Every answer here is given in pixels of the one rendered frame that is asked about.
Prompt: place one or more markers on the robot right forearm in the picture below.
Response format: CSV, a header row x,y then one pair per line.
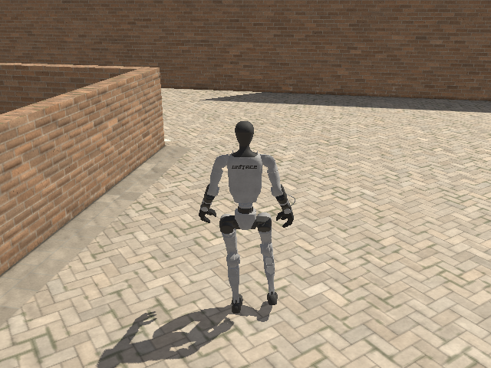
x,y
283,202

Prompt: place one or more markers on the right robot foot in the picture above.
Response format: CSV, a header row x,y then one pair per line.
x,y
272,299

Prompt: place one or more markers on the robot right thigh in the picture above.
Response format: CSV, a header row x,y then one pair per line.
x,y
264,225

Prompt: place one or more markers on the robot left forearm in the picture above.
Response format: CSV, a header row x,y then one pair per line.
x,y
207,201

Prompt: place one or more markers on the robot left upper arm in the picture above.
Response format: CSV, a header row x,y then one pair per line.
x,y
216,174

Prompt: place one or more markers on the robot right upper arm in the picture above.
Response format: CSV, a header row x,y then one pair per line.
x,y
273,174

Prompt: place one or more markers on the right robot hand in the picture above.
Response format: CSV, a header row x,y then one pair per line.
x,y
284,216

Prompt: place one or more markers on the left robot hand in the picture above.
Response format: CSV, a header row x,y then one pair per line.
x,y
209,212

